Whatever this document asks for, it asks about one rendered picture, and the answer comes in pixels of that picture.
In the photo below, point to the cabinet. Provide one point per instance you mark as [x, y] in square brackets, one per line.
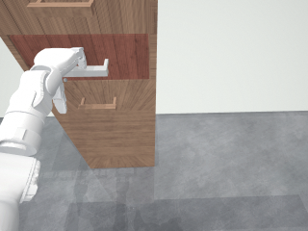
[125, 138]

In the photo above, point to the left robot forearm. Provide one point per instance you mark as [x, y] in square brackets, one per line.
[21, 127]

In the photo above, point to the robot left upper arm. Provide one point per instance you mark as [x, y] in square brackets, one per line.
[19, 177]

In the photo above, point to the handle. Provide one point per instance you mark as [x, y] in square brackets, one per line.
[90, 71]
[60, 9]
[96, 108]

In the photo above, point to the drawer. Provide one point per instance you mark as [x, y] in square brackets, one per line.
[128, 54]

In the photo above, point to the robot left hand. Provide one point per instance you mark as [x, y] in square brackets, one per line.
[64, 59]

